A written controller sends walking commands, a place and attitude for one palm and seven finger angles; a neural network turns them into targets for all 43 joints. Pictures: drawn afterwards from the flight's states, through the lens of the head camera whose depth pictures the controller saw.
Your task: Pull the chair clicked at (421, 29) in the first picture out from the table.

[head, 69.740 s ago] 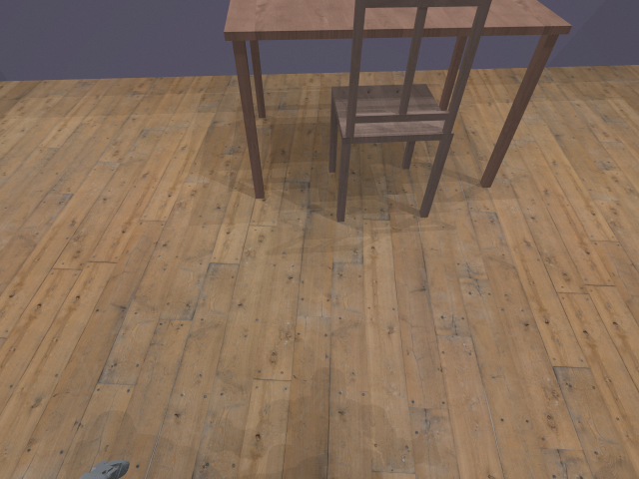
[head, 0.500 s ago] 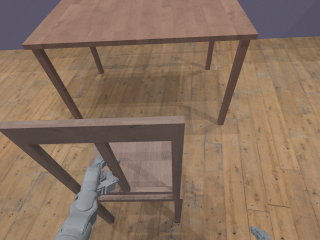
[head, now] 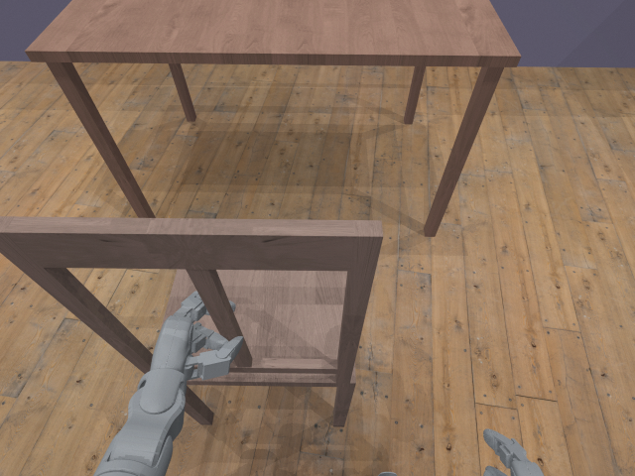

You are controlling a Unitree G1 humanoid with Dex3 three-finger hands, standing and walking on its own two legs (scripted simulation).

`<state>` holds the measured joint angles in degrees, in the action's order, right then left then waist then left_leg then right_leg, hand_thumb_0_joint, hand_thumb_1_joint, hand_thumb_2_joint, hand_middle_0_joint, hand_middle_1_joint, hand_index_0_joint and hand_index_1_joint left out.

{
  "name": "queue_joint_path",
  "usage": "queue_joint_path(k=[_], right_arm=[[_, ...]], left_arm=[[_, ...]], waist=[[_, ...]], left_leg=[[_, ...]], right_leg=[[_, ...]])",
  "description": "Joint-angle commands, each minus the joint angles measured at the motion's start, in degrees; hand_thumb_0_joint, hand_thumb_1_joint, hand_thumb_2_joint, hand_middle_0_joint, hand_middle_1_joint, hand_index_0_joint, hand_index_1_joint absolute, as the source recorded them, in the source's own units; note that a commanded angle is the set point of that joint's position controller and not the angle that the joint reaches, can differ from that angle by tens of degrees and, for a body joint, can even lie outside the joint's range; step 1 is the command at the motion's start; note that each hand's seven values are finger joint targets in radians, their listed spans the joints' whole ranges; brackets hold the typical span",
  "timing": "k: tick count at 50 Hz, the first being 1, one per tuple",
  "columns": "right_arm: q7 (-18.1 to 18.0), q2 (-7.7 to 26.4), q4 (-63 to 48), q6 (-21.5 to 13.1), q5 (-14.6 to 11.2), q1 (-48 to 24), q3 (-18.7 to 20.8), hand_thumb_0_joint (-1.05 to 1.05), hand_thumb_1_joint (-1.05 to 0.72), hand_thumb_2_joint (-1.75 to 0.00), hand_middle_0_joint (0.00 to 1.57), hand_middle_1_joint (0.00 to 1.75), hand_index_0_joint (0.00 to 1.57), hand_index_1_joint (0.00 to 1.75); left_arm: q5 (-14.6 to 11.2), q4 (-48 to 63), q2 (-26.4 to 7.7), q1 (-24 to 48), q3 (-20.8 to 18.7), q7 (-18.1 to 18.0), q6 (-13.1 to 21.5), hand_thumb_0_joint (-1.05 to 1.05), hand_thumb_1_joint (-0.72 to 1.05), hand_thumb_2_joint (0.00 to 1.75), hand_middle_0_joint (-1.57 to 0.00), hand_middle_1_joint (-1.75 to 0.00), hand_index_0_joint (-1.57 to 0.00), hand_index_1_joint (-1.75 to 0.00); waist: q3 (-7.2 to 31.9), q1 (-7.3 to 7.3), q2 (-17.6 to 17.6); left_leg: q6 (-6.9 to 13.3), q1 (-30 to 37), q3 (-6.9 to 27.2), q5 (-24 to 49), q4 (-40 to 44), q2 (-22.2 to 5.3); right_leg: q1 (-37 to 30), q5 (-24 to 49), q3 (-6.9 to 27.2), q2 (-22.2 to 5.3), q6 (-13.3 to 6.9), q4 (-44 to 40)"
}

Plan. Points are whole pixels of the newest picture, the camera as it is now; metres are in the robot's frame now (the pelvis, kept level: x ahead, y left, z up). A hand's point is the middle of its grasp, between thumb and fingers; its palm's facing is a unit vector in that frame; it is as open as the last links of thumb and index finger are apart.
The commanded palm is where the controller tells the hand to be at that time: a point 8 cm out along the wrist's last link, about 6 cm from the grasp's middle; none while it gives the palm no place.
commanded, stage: open the thumb and straighten the fingers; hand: left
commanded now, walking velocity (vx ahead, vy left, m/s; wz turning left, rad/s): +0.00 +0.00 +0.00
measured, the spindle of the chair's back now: (227, 324) +0.33 +0.14 -0.06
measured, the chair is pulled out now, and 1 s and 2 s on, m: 0.52 0.50 0.50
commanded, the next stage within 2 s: draw the fingers out of the gap in 0.50 s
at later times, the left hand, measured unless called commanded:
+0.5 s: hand (216, 354) +0.28 +0.15 -0.05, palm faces +0.02 -0.97 -0.26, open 17.0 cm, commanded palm +0.26 +0.20 -0.02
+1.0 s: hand (197, 409) +0.21 +0.16 -0.05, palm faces +0.05 -0.96 -0.26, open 17.5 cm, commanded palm +0.19 +0.21 -0.02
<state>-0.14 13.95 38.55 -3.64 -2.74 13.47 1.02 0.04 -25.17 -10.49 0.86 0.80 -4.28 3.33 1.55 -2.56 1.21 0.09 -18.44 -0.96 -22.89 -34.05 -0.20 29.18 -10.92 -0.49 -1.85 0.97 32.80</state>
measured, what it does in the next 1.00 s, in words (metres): stands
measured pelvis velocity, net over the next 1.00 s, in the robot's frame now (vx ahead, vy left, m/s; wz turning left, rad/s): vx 0.00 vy -0.02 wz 0.05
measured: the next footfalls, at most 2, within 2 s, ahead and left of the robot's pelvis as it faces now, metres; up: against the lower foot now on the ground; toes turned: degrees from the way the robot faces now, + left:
none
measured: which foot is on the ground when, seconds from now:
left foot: down 0.00-1.00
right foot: down 0.00-1.00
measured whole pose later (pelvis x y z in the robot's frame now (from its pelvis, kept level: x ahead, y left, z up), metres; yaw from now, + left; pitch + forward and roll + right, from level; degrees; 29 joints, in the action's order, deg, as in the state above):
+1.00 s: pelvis +0.00 -0.02 -0.03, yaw +3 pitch +11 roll +0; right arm -3.4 15.8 32.7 -9.1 -3.1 14.3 0.9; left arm -3.0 -3.8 -13.2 -18.0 -1.6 -0.2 -2.2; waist 4.2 -1.8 3.9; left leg -1.5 -29.7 2.4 -29.3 -48.2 -0.3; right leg 39.9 -18.4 -3.5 -2.6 -0.5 47.7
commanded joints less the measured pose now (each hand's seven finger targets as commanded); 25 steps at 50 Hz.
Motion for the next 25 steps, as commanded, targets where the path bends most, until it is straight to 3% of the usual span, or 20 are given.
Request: queue_joint_path(k=[1,3,4,6,8,11,13,14,15,16,17,18,19,20,21,23,25], right_arm=[[-0.1,8.1,-7.3,-3.3,0.3,-1.4,2.3,0.0,-0.9,-0.9,0.2,0.3,0.2,0.3],[-0.4,8.5,-7.6,-3.2,0.3,-1.0,2.4,0.0,-0.9,-0.9,0.2,0.3,0.2,0.3],[-0.4,8.4,-8.0,-3.2,0.2,-1.2,2.4,0.0,-0.9,-0.9,0.2,0.3,0.2,0.3],[-0.6,8.2,-8.3,-3.5,0.2,-1.1,2.3,0.0,-0.9,-0.9,0.2,0.3,0.2,0.3],[-0.8,8.3,-8.3,-3.9,0.2,-0.9,2.4,0.0,-0.9,-0.9,0.2,0.3,0.2,0.3],[-1.2,8.8,-8.3,-4.1,0.1,-0.5,2.3,0.0,-0.9,-0.9,0.2,0.3,0.2,0.3],[-1.5,8.8,-8.6,-4.2,0.1,-0.5,2.3,0.0,-0.9,-0.9,0.2,0.3,0.2,0.3],[-1.7,9.8,-8.8,-3.8,0.2,-0.2,2.5,0.0,-0.9,-0.9,0.2,0.3,0.2,0.3],[-1.6,9.1,-9.6,-3.4,0.1,-1.1,1.8,0.0,-0.9,-0.9,0.2,0.3,0.2,0.3],[-1.7,8.9,-10.0,-3.5,0.0,-1.5,1.7,0.0,-0.9,-0.9,0.2,0.3,0.2,0.3],[-1.9,8.9,-10.3,-3.5,0.0,-1.4,1.8,0.0,-0.9,-0.9,0.2,0.3,0.2,0.3],[-2.1,8.9,-10.6,-3.6,0.1,-1.5,1.7,0.0,-0.9,-0.9,0.2,0.3,0.2,0.3],[-2.2,8.5,-11.0,-3.7,0.1,-1.5,1.5,0.0,-0.9,-0.9,0.2,0.3,0.2,0.3],[-2.4,8.7,-11.0,-3.9,0.0,-1.4,1.5,0.0,-0.9,-0.9,0.2,0.3,0.2,0.3],[-2.5,8.5,-11.3,-4.1,0.0,-1.5,1.3,0.0,-0.9,-0.9,0.2,0.3,0.2,0.3],[-2.8,8.7,-11.5,-4.3,0.0,-1.5,1.2,0.0,-0.9,-0.9,0.2,0.3,0.2,0.3],[-2.7,8.6,-11.6,-4.3,-0.1,-1.2,1.3,0.0,-0.9,-0.9,0.2,0.3,0.2,0.3]], left_arm=[[-0.7,11.5,-7.6,12.1,-5.3,-0.7,2.0,0.0,-0.55,0.2,-0.43,-1.23,-0.43,-1.23],[-0.7,11.5,-8.8,12.9,-6.2,-0.5,1.3,0.0,-0.55,0.2,-0.38,-1.09,-0.38,-1.09],[-0.8,11.7,-6.8,12.6,-4.6,-0.2,1.1,0.0,-0.55,0.2,-0.35,-1.01,-0.35,-1.01],[-0.7,12.8,-5.1,15.7,-2.5,0.2,0.9,0.0,-0.55,0.2,-0.3,-0.87,-0.3,-0.87],[-0.8,12.9,-4.3,16.9,-1.7,0.2,0.5,0.0,-0.55,0.2,-0.25,-0.73,-0.25,-0.73],[-0.9,12.4,-4.3,18.3,-1.4,0.3,-0.3,0.0,-0.55,0.2,-0.18,-0.51,-0.18,-0.51],[-0.7,13.0,-4.1,19.9,-0.8,0.5,-0.8,0.0,-0.55,0.2,-0.13,-0.36,-0.13,-0.36],[-0.5,8.8,-11.7,11.8,-8.6,0.5,-1.6,0.0,-0.55,0.2,-0.1,-0.29,-0.1,-0.29],[-0.5,10.3,-8.2,11.3,-5.1,1.3,-1.9,0.0,-0.55,0.2,-0.07,-0.22,-0.07,-0.22],[-0.6,13.1,-7.5,15.4,-4.1,1.6,-1.8,0.0,-0.55,0.2,-0.05,-0.14,-0.05,-0.14],[-0.8,14.0,-8.3,16.3,-4.7,1.7,-1.9,0.0,-0.55,0.2,-0.02,-0.07,-0.02,-0.07],[-0.6,14.9,-10.2,15.6,-6.0,1.7,-1.9,0.0,-0.55,0.2,0.0,0.0,0.0,0.0],[-1.2,16.5,-8.9,16.1,-5.1,1.8,-1.8,0.0,-0.55,0.2,0.0,0.0,0.0,0.0],[-1.3,15.6,-10.5,14.5,-6.7,1.9,-1.9,0.0,-0.55,0.2,0.0,0.0,0.0,0.0],[-1.7,16.8,-9.1,15.3,-5.4,2.2,-1.7,0.0,-0.55,0.2,0.0,0.0,0.0,0.0],[-1.7,15.6,-10.7,13.6,-6.9,2.6,-2.1,0.0,-0.55,0.2,0.0,0.0,0.0,0.0],[-1.9,14.6,-10.4,11.8,-7.0,3.1,-2.6,0.0,-0.55,0.2,0.0,0.0,0.0,0.0]], waist=[[15.3,0.26,-0.2],[15.9,0.1,-2.1],[15.9,-0.06,-2.0],[16.3,-0.45,0.1],[16.1,-0.87,-0.1],[16.5,-1.28,-4.1],[16.9,-1.47,-4.0],[16.2,0.94,-6.7],[15.2,0.48,-5.6],[15.5,-0.28,-3.9],[16.7,-0.28,-4.0],[16.8,0.22,-1.6],[17.3,-0.1,-2.2],[17.2,0.11,-3.8],[17.6,-0.29,-3.5],[16.8,0.09,-2.2],[16.6,0.04,-4.0]], left_leg=[[-0.5,-7.9,-0.2,18.1,2.4,0.3],[-0.5,-9.3,0.2,16.5,1.8,0.3],[-0.4,-9.7,0.1,15.8,1.0,0.4],[-0.8,-9.3,0.6,15.3,0.2,0.3],[-0.7,-9.1,0.8,15.1,-0.7,0.2],[-0.4,-10.4,1.4,13.3,-1.8,0.3],[-0.3,-10.9,1.5,12.1,-2.1,0.5],[-0.1,-13.5,1.5,11.3,-2.1,0.6],[0.0,-14.2,1.0,10.7,-2.1,1.0],[0.0,-13.8,1.0,10.2,-2.5,1.1],[0.2,-13.6,0.8,10.1,-3.0,1.2],[0.2,-13.5,0.6,10.0,-3.1,1.3],[0.3,-13.5,0.6,10.1,-3.3,1.4],[0.4,-13.9,0.5,9.8,-3.5,1.2],[0.4,-14.2,0.4,9.2,-3.7,1.5],[0.5,-14.9,0.3,8.7,-3.8,1.5],[0.5,-15.8,0.0,8.2,-4.2,1.6]], right_leg=[[-13.8,9.6,-2.1,0.9,-2.1,2.0],[-13.4,8.3,-2.3,1.0,-2.1,3.1],[-12.1,7.3,-2.5,0.9,-1.8,3.8],[-10.1,5.6,-2.9,0.8,-1.9,4.8],[-8.4,4.8,-3.0,0.9,-1.7,5.3],[-7.6,3.8,-3.3,0.8,-1.4,6.3],[-7.6,3.0,-3.2,0.7,-1.3,6.4],[-9.3,2.5,-2.9,0.6,-1.5,6.8],[-8.9,2.6,-3.0,0.4,-1.4,7.1],[-8.3,2.2,-2.8,0.3,-1.3,6.9],[-9.2,2.4,-2.4,0.3,-1.2,6.8],[-9.6,2.0,-2.1,0.2,-1.4,6.7],[-10.1,2.5,-2.1,0.2,-1.3,6.8],[-10.4,2.3,-2.0,0.2,-1.2,6.7],[-10.6,2.1,-1.8,0.2,-1.0,6.6],[-10.8,1.6,-1.5,0.1,-1.1,6.3],[-11.1,1.3,-1.3,-0.1,-0.8,6.3]])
